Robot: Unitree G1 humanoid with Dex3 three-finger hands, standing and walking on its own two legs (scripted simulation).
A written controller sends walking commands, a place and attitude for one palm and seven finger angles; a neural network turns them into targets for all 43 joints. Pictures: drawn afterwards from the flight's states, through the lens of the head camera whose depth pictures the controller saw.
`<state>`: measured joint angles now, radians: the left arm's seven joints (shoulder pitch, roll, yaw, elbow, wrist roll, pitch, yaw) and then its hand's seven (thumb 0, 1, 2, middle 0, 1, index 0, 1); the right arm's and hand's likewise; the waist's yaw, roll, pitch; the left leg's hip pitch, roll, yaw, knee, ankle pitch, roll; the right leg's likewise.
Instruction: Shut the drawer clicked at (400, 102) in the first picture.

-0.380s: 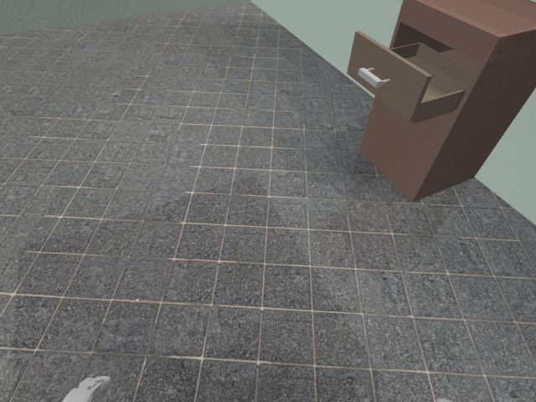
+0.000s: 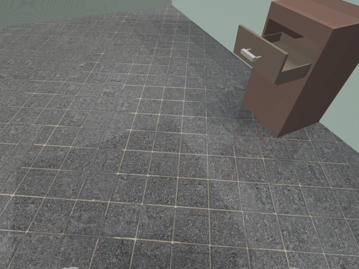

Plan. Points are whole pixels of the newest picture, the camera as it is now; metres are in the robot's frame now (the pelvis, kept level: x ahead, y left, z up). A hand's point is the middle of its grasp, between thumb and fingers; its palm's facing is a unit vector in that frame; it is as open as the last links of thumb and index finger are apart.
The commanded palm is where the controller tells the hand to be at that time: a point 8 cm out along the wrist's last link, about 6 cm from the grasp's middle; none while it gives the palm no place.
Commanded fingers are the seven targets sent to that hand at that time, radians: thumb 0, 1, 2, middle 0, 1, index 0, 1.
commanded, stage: stand and wait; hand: left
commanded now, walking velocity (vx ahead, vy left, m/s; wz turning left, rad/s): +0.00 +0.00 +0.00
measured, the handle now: (251, 54) +1.28 -0.34 -0.14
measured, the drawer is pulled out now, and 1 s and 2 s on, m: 0.24 0.24 0.24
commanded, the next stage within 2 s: look at it before walking up in 0.56 s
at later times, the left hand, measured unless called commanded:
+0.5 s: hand out of the picture +0.06 +0.24 -0.15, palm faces -0.03 -0.94 -0.35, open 7.4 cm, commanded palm none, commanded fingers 0.00 0.90 0.90 -0.20 -0.30 -0.20 -0.30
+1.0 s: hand out of the picture +0.06 +0.23 -0.15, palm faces -0.03 -0.94 -0.34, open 7.4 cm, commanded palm none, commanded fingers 0.00 0.90 0.90 -0.20 -0.30 -0.20 -0.30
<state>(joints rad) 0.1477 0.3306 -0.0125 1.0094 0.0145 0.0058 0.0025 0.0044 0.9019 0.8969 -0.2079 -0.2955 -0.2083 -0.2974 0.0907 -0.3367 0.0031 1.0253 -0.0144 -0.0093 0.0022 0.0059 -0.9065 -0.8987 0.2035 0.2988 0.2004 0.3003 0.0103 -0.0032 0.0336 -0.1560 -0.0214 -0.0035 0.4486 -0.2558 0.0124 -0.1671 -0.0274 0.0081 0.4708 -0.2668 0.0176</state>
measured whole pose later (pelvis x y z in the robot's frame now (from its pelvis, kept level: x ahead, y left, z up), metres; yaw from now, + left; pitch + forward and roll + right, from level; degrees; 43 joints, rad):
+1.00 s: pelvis -0.01 -0.01 +0.00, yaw +0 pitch -2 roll +0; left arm 0.14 0.34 -0.01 1.09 0.01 -0.01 0.00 0.00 0.90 0.90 -0.21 -0.30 -0.21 -0.30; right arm 0.12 -0.34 0.00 1.12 -0.01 -0.01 0.00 0.01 -0.91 -0.90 0.20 0.30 0.20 0.30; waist 0.00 0.00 0.04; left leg -0.14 0.00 -0.01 0.38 -0.20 -0.01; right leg -0.15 0.00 0.00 0.40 -0.21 0.00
